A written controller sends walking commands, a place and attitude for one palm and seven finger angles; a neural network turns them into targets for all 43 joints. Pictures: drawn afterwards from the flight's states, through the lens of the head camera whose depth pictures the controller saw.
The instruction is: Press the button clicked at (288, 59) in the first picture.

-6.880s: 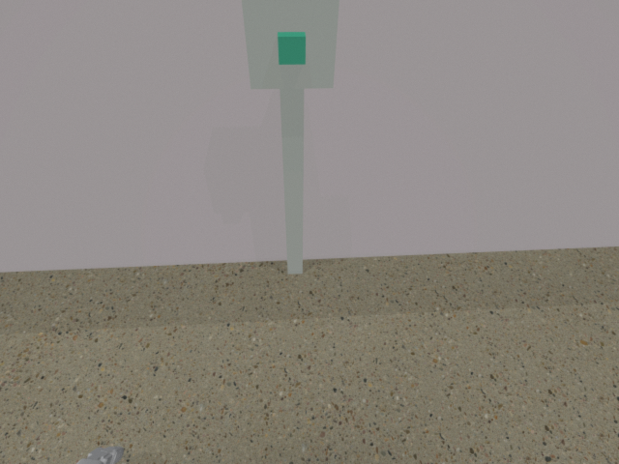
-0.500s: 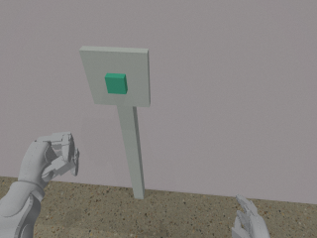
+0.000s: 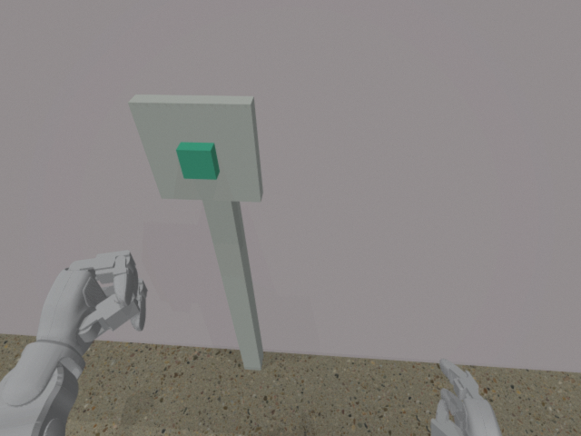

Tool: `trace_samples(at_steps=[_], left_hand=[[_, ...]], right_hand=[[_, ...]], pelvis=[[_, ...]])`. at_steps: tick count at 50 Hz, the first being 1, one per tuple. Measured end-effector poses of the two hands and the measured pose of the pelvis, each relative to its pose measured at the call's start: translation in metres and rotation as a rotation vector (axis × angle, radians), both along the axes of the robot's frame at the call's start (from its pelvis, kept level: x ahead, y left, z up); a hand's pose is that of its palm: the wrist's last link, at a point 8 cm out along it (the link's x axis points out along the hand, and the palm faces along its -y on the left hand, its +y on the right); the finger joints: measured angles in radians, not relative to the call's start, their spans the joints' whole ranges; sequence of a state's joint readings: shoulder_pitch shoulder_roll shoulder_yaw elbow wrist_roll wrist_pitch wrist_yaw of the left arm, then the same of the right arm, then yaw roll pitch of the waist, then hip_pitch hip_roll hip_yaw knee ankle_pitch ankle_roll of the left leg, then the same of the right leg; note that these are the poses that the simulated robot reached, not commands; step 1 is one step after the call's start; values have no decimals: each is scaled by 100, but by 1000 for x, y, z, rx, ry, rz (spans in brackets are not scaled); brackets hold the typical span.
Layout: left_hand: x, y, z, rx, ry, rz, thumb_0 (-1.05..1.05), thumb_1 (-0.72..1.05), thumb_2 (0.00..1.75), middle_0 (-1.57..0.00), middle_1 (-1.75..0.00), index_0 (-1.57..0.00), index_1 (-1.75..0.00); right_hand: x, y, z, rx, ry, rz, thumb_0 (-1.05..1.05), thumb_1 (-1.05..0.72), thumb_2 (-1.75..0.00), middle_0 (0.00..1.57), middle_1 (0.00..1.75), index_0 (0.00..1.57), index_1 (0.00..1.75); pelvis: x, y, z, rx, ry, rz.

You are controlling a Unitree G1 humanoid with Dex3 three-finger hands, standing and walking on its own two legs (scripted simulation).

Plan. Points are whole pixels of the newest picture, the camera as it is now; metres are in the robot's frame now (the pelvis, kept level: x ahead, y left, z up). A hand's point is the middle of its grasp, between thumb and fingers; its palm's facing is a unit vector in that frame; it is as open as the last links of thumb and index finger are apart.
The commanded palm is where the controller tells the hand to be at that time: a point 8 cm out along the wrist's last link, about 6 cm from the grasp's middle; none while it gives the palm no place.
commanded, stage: aim a knuckle at the button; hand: left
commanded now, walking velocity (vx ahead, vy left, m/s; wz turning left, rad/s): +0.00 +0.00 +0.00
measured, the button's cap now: (199, 159) +0.51 +0.21 +0.15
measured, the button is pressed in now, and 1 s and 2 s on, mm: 0 0 0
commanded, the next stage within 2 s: press the button with the knuckle in 1.86 s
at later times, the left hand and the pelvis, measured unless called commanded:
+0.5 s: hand (172, 256) +0.31 +0.19 +0.13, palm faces +0.00 -1.00 -0.03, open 3.1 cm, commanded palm +0.29 +0.24 +0.13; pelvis +0.00 +0.01 +0.00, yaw -1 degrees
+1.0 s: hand (203, 228) +0.37 +0.17 +0.12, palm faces +0.00 -1.00 -0.02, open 3.1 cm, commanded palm +0.36 +0.23 +0.12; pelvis +0.00 +0.01 +0.00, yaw -2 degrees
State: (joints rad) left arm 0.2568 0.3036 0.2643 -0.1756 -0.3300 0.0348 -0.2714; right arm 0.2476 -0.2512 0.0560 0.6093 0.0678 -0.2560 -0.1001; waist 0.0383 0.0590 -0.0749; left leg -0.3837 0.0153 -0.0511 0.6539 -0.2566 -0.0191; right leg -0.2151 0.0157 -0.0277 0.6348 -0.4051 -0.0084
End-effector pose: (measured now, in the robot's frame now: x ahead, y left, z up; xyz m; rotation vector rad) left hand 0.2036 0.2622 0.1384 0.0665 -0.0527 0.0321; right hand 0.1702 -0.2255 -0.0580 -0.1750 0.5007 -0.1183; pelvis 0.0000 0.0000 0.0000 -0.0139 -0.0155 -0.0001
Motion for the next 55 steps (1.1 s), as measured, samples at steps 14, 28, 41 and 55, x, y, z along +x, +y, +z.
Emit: trace_samples(at_steps=[14,28,41,55], left_hand=[[51,-7,-5,-28,6,-25,1,90,90,-130,-150,-130,-150],[90,-19,-14,-39,20,-29,1,90,90,-130,-150,-130,-150],[124,-26,-16,-42,28,-22,1,90,90,-130,-150,-130,-150],[168,-37,-23,-54,57,-17,1,90,90,-130,-150,-130,-150]], right_hand=[[-8,-7,-7,-16,56,-28,1,-90,-90,20,30,21,30],[-21,-10,-15,-20,140,-71,1,-90,-90,20,30,20,30],[-31,-7,-24,-6,215,-91,1,-90,-90,20,30,21,30],[-63,-18,-36,-27,339,-138,1,-91,-90,20,30,21,30]], pelvis=[[-2,-1,0,2,9,-3],[3,7,0,7,27,-21],[4,9,0,6,44,-28],[-1,8,-3,2,72,-31]])
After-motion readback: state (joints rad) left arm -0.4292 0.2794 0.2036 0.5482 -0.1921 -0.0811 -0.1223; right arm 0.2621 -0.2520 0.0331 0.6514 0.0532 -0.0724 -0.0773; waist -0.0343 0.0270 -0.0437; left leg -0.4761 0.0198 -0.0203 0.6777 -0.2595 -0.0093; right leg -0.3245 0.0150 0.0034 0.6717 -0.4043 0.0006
